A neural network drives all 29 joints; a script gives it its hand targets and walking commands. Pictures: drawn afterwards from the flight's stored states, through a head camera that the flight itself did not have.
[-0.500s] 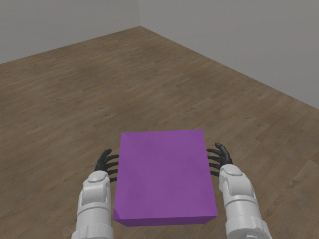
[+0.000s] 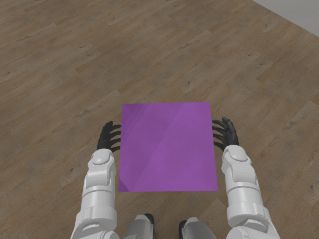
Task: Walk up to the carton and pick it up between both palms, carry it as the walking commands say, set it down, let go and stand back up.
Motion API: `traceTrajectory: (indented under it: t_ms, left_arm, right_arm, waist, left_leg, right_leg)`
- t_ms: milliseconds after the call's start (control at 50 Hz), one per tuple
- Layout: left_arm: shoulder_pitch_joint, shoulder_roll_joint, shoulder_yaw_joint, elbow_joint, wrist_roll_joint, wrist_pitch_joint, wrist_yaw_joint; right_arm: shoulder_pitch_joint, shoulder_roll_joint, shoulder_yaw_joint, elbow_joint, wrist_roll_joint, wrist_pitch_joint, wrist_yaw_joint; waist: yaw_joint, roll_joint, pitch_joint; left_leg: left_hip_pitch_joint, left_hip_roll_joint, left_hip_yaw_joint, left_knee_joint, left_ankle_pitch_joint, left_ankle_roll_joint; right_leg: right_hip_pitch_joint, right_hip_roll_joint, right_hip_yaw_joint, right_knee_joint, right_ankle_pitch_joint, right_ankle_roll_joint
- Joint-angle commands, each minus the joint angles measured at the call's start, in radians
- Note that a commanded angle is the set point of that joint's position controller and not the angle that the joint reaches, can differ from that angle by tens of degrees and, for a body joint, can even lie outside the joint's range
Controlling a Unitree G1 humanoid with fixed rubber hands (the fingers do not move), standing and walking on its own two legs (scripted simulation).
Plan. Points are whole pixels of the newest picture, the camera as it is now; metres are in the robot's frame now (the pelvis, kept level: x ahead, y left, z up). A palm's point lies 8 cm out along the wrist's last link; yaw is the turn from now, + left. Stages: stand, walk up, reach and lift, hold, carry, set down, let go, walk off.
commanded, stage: set down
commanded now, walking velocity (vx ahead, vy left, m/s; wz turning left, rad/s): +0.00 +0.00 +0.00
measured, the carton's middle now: (166, 148) +0.38 +0.00 -0.13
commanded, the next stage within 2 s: none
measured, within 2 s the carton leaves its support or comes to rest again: neither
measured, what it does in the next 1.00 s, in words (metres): lowers itself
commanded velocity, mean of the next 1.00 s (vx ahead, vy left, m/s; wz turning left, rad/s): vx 0.00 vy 0.00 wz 0.00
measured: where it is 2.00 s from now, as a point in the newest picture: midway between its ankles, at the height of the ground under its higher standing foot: outside the picture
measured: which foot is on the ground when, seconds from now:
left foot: down 0.00-1.00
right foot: down 0.00-1.00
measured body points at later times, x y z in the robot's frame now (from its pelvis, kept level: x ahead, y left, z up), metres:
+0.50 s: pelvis -0.01 +0.00 -0.07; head +0.19 +0.00 +0.34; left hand +0.40 +0.16 -0.14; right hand +0.40 -0.17 -0.14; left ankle +0.07 +0.11 -0.70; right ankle +0.03 -0.12 -0.70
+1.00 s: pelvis -0.03 +0.00 -0.15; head +0.20 -0.01 +0.24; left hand +0.43 +0.16 -0.23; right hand +0.41 -0.17 -0.23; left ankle +0.07 +0.11 -0.70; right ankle +0.03 -0.12 -0.70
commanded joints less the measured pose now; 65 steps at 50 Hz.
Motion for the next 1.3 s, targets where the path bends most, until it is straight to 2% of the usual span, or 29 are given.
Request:
traceTrajectory:
  t_ms: [0, 60, 80, 100, 120, 200, 220, 240, 260, 300, 320, 380, 400, 460, 480, 540, 580, 720, 740, 780, 880, 980, 1000, 1020, 1040, 1060, 1140, 1160, 1280]
  left_arm:
    - [-0.538, -0.866, -0.561, 0.041, -0.147, -0.031, -0.262]
    - [-0.583, -0.88, -0.544, 0.049, -0.14, -0.022, -0.28]
    - [-0.606, -0.888, -0.56, 0.045, -0.148, -0.023, -0.282]
    - [-0.628, -0.875, -0.549, 0.044, -0.143, -0.019, -0.287]
    - [-0.667, -0.89, -0.563, 0.032, -0.162, -0.021, -0.294]
    - [-0.652, -0.901, -0.534, 0.08, -0.149, -0.008, -0.296]
    - [-0.679, -0.897, -0.556, 0.048, -0.161, -0.011, -0.295]
    - [-0.651, -0.882, -0.527, 0.079, -0.153, -0.005, -0.295]
    - [-0.714, -0.894, -0.549, 0.049, -0.168, -0.008, -0.299]
    - [-0.685, -0.893, -0.55, 0.065, -0.167, -0.012, -0.293]
    - [-0.714, -0.893, -0.548, 0.065, -0.174, -0.011, -0.292]
    - [-0.695, -0.877, -0.542, 0.075, -0.157, -0.017, -0.284]
    - [-0.711, -0.9, -0.571, 0.044, -0.176, -0.02, -0.277]
    - [-0.723, -0.861, -0.562, 0.062, -0.172, -0.021, -0.277]
    - [-0.722, -0.862, -0.575, 0.066, -0.174, -0.023, -0.278]
    - [-0.706, -0.857, -0.554, 0.093, -0.179, -0.029, -0.273]
    - [-0.746, -0.894, -0.597, 0.044, -0.212, -0.037, -0.265]
    - [-0.817, -0.826, -0.583, 0.1, -0.22, -0.051, -0.247]
    - [-0.83, -0.858, -0.603, 0.082, -0.236, -0.05, -0.246]
    - [-0.851, -0.814, -0.559, 0.116, -0.23, -0.042, -0.246]
    - [-0.919, -0.816, -0.557, 0.109, -0.252, -0.049, -0.241]
    - [-0.942, -0.81, -0.573, 0.122, -0.259, -0.054, -0.226]
    - [-0.942, -0.779, -0.543, 0.143, -0.244, -0.055, -0.222]
    - [-0.969, -0.785, -0.54, 0.156, -0.254, -0.055, -0.224]
    - [-0.969, -0.784, -0.541, 0.146, -0.251, -0.055, -0.22]
    - [-0.976, -0.77, -0.542, 0.16, -0.252, -0.052, -0.219]
    - [-1.025, -0.758, -0.53, 0.163, -0.26, -0.056, -0.214]
    - [-1.02, -0.788, -0.538, 0.161, -0.268, -0.063, -0.211]
    - [-1.055, -0.744, -0.522, 0.218, -0.276, -0.063, -0.204]
  right_arm:
    - [-0.565, 0.858, 0.62, 0.07, 0.143, 0.008, 0.278]
    - [-0.589, 0.879, 0.596, 0.098, 0.135, 0.017, 0.277]
    - [-0.593, 0.884, 0.583, 0.089, 0.134, 0.01, 0.278]
    - [-0.585, 0.874, 0.571, 0.125, 0.126, 0.021, 0.282]
    - [-0.597, 0.878, 0.573, 0.112, 0.125, 0.02, 0.28]
    - [-0.651, 0.859, 0.571, 0.102, 0.138, 0.026, 0.285]
    - [-0.622, 0.863, 0.543, 0.119, 0.127, 0.029, 0.285]
    - [-0.655, 0.853, 0.56, 0.101, 0.142, 0.031, 0.287]
    - [-0.652, 0.855, 0.542, 0.124, 0.137, 0.029, 0.289]
    - [-0.669, 0.875, 0.575, 0.097, 0.156, 0.026, 0.283]
    - [-0.681, 0.867, 0.568, 0.089, 0.164, 0.023, 0.283]
    - [-0.706, 0.865, 0.579, 0.113, 0.173, 0.021, 0.287]
    - [-0.679, 0.882, 0.57, 0.114, 0.169, 0.023, 0.281]
    - [-0.693, 0.869, 0.582, 0.114, 0.179, 0.022, 0.275]
    - [-0.682, 0.863, 0.577, 0.111, 0.167, 0.021, 0.265]
    - [-0.722, 0.858, 0.603, 0.103, 0.196, 0.015, 0.256]
    - [-0.719, 0.866, 0.617, 0.095, 0.208, 0.008, 0.25]
    - [-0.794, 0.837, 0.617, 0.13, 0.223, -0.006, 0.224]
    - [-0.783, 0.835, 0.619, 0.122, 0.219, -0.008, 0.216]
    - [-0.8, 0.834, 0.596, 0.175, 0.215, 0.009, 0.21]
    - [-0.868, 0.848, 0.597, 0.147, 0.224, 0.004, 0.193]
    - [-0.899, 0.823, 0.584, 0.148, 0.234, -0.013, 0.182]
    - [-0.903, 0.817, 0.569, 0.205, 0.23, -0.005, 0.182]
    - [-0.913, 0.821, 0.561, 0.208, 0.225, -0.003, 0.18]
    - [-0.945, 0.823, 0.578, 0.158, 0.239, -0.008, 0.179]
    - [-0.933, 0.817, 0.561, 0.185, 0.228, -0.005, 0.174]
    - [-1.005, 0.796, 0.557, 0.167, 0.24, -0.011, 0.172]
    - [-0.977, 0.81, 0.555, 0.192, 0.231, -0.013, 0.171]
    - [-1.058, 0.757, 0.535, 0.19, 0.247, -0.021, 0.16]
  waist:
    - [0.038, 0.009, -0.661]
    - [0.034, 0.01, -0.679]
    - [0.001, 0.017, -0.691]
    - [0.015, 0.034, -0.695]
    - [-0.007, 0.015, -0.727]
    - [0.008, 0.026, -0.738]
    - [-0.041, 0.023, -0.764]
    - [0.018, 0.039, -0.768]
    - [-0.036, 0.023, -0.773]
    - [0.002, 0.027, -0.808]
    - [-0.014, 0.021, -0.827]
    - [0.02, 0.035, -0.87]
    - [-0.009, 0.021, -0.868]
    - [0.017, 0.033, -0.9]
    - [-0.007, 0.037, -0.902]
    - [0.032, 0.028, -0.919]
    - [0.004, 0.026, -0.994]
    - [0.028, 0.05, -1.016]
    - [-0.008, 0.04, -1.02]
    - [0.013, 0.018, -0.989]
    - [0.012, -0.018, -1.054]
    - [0.01, 0.05, -1.09]
    - [0.032, 0.041, -1.051]
    - [0.006, 0.008, -1.041]
    - [0.032, 0.034, -1.074]
    - [0.008, 0.024, -1.062]
    - [0.028, 0.052, -1.086]
    - [0.004, 0.015, -1.081]
    - [0.004, 0.032, -1.077]
  left_leg:
    - [0.445, -0.039, -0.013, 0.036, 0.172, 0.001]
    - [0.378, -0.044, -0.001, 0.067, 0.143, 0.008]
    - [0.37, -0.042, -0.006, 0.076, 0.144, 0.006]
    - [0.352, -0.044, 0.004, 0.094, 0.122, 0.002]
    - [0.324, -0.04, -0.004, 0.107, 0.127, -0.001]
    - [0.272, -0.044, -0.003, 0.153, 0.117, -0.002]
    - [0.288, -0.042, -0.003, 0.162, 0.141, -0.008]
    - [0.259, -0.047, 0.002, 0.169, 0.144, -0.005]
    - [0.203, -0.049, 0.006, 0.184, 0.118, -0.011]
    - [0.189, -0.051, 0.007, 0.208, 0.133, -0.002]
    - [0.204, -0.047, 0.001, 0.222, 0.154, -0.002]
    - [0.166, -0.055, 0.007, 0.26, 0.202, -0.004]
    - [0.163, -0.05, -0.002, 0.267, 0.205, -0.003]
    - [0.111, -0.053, 0.012, 0.305, 0.203, 0.0]
    - [0.086, -0.054, 0.009, 0.321, 0.231, -0.002]
    - [0.02, -0.061, 0.019, 0.351, 0.205, -0.003]
    - [0.059, -0.062, 0.014, 0.371, 0.226, -0.01]
    - [-0.072, -0.062, 0.023, 0.46, 0.179, -0.019]
    - [-0.066, -0.057, 0.026, 0.468, 0.177, -0.024]
    - [-0.166, -0.065, 0.047, 0.476, 0.055, -0.023]
    - [-0.225, -0.067, 0.054, 0.527, 0.052, -0.024]
    - [-0.178, -0.062, 0.045, 0.586, 0.108, -0.031]
    - [-0.239, -0.063, 0.063, 0.596, 0.077, -0.034]
    - [-0.256, -0.065, 0.063, 0.594, 0.048, -0.031]
    - [-0.251, -0.065, 0.071, 0.617, 0.056, -0.034]
    - [-0.285, -0.066, 0.065, 0.62, 0.031, -0.027]
    - [-0.298, -0.065, 0.073, 0.658, 0.023, -0.032]
    - [-0.296, -0.067, 0.073, 0.657, 0.042, -0.031]
    - [-0.352, -0.062, 0.063, 0.71, 0.041, -0.033]
  right_leg:
    - [0.052, 0.041, 0.004, -0.023, 0.115, 0.003]
    - [-0.001, 0.044, -0.004, 0.002, 0.091, 0.005]
    - [-0.043, 0.05, -0.016, 0.023, 0.091, 0.006]
    - [-0.064, 0.046, -0.009, 0.026, 0.065, 0.002]
    - [-0.042, 0.048, -0.007, 0.038, 0.093, 0.0]
    - [-0.138, 0.054, -0.022, 0.092, 0.061, 0.0]
    - [-0.153, 0.063, -0.027, 0.098, 0.093, 0.0]
    - [-0.158, 0.057, -0.029, 0.114, 0.086, 0.001]
    - [-0.155, 0.061, -0.026, 0.116, 0.085, -0.003]
    - [-0.171, 0.059, -0.026, 0.149, 0.097, 0.003]
    - [-0.214, 0.063, -0.033, 0.162, 0.11, 0.004]
    - [-0.268, 0.068, -0.037, 0.194, 0.135, 0.002]
    - [-0.273, 0.073, -0.033, 0.202, 0.133, 0.004]
    - [-0.315, 0.069, -0.029, 0.23, 0.145, 0.011]
    - [-0.325, 0.071, -0.033, 0.243, 0.17, 0.016]
    - [-0.323, 0.073, -0.024, 0.274, 0.16, 0.02]
    - [-0.347, 0.083, -0.04, 0.308, 0.161, 0.022]
    - [-0.494, 0.087, -0.051, 0.398, 0.095, 0.031]
    - [-0.469, 0.088, -0.043, 0.392, 0.103, 0.027]
    - [-0.446, 0.088, -0.049, 0.41, 0.037, 0.026]
    - [-0.45, 0.092, -0.06, 0.46, 0.042, 0.039]
    - [-0.6, 0.096, -0.076, 0.532, 0.045, 0.042]
    - [-0.613, 0.096, -0.071, 0.529, 0.023, 0.039]
    - [-0.594, 0.097, -0.081, 0.529, 0.007, 0.04]
    - [-0.606, 0.099, -0.076, 0.552, 0.012, 0.041]
    - [-0.619, 0.1, -0.079, 0.557, 0.008, 0.044]
    - [-0.658, 0.093, -0.085, 0.597, -0.017, 0.042]
    - [-0.661, 0.1, -0.094, 0.589, -0.004, 0.047]
    - [-0.764, 0.098, -0.11, 0.665, -0.016, 0.052]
